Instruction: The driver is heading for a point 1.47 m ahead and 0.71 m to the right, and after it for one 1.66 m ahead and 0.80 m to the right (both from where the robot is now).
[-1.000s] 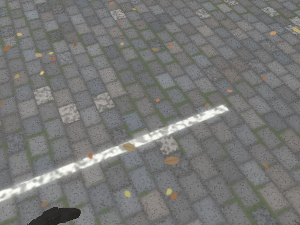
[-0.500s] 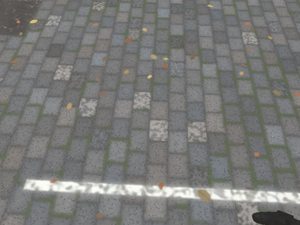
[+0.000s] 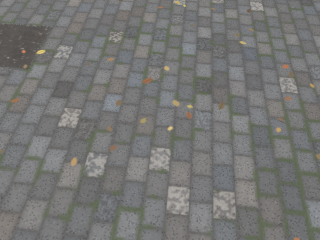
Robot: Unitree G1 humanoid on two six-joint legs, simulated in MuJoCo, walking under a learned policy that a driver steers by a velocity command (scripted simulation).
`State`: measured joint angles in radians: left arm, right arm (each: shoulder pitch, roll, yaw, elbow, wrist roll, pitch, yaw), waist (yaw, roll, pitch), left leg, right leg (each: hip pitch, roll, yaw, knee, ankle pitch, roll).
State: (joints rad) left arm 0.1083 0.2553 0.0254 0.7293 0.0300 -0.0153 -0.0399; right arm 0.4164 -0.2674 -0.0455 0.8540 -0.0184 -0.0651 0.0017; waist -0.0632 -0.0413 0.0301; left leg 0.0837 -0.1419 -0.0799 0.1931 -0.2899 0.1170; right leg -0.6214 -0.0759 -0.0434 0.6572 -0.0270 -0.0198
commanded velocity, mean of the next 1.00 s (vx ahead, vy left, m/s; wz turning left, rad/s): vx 0.50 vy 0.00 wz -0.48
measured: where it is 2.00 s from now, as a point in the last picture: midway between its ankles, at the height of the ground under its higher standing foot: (255, 139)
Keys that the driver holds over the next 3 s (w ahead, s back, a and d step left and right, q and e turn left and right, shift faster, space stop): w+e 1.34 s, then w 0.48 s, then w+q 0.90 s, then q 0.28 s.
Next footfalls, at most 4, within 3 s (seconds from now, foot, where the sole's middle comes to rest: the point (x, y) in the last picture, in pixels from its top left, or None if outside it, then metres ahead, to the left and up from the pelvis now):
0.10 right None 0.23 -0.10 -0.77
0.60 left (150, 224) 0.54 0.02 -0.77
1.12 right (222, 192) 0.66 -0.30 -0.77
1.66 left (231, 131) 1.00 -0.42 -0.77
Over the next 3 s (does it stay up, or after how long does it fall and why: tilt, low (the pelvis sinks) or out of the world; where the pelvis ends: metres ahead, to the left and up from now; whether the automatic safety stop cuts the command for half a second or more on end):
stays up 1.32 -0.74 0.01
